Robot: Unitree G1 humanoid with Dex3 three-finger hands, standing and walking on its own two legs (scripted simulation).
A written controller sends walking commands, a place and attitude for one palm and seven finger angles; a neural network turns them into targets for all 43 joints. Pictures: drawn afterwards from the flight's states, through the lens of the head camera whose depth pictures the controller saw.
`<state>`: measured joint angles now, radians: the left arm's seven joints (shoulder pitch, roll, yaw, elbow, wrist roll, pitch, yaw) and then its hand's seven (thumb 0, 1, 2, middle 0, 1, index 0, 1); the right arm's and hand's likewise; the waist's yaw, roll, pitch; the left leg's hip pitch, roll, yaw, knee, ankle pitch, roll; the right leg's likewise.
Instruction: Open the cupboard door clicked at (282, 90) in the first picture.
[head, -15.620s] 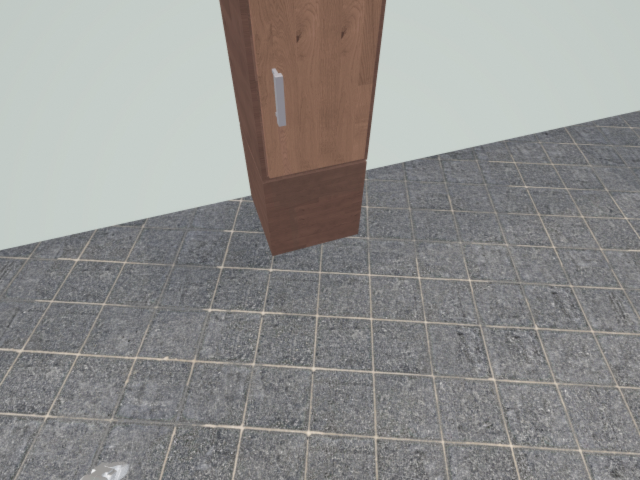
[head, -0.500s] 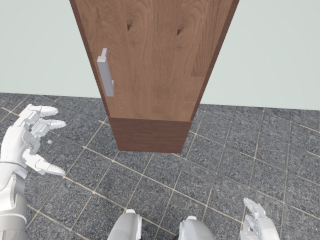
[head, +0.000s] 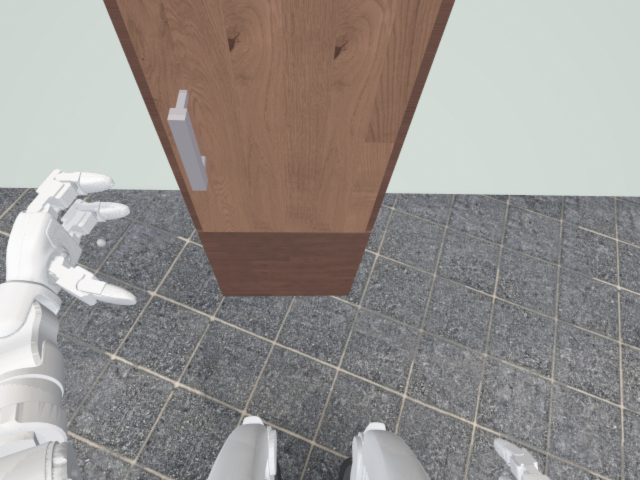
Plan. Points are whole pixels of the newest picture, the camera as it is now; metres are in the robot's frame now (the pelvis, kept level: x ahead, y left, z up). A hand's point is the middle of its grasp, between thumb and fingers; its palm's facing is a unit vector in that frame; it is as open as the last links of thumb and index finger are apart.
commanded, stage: move the hooked fingers beside the handle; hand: left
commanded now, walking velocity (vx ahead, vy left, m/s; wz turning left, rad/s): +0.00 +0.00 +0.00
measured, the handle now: (192, 143) +0.55 +0.20 +0.03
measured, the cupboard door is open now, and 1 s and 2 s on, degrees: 0 0 0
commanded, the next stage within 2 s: slide the fingers in behind the handle in 1.62 s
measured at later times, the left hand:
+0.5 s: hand (123, 195) +0.45 +0.27 +0.03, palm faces +0.04 -1.00 -0.02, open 14.0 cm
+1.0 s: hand (138, 167) +0.50 +0.26 +0.03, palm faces +0.04 -1.00 -0.02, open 14.0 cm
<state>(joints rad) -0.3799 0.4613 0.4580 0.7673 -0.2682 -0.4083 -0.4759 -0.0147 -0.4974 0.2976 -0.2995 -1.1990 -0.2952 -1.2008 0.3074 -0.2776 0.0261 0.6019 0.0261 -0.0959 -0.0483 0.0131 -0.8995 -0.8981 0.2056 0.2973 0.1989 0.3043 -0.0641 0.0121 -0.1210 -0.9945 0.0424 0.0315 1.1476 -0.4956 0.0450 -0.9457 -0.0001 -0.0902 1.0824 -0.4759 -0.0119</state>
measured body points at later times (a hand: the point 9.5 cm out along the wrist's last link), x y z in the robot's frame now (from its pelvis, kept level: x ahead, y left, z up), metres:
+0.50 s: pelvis -0.01 +0.00 -0.02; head +0.13 +0.03 +0.41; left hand +0.44 +0.32 +0.04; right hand +0.05 -0.28 -0.12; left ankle +0.03 +0.09 -0.65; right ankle +0.02 -0.12 -0.65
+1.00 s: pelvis +0.00 +0.00 -0.02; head +0.16 +0.03 +0.40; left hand +0.49 +0.31 +0.04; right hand +0.01 -0.27 -0.12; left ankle +0.03 +0.09 -0.65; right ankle +0.02 -0.12 -0.65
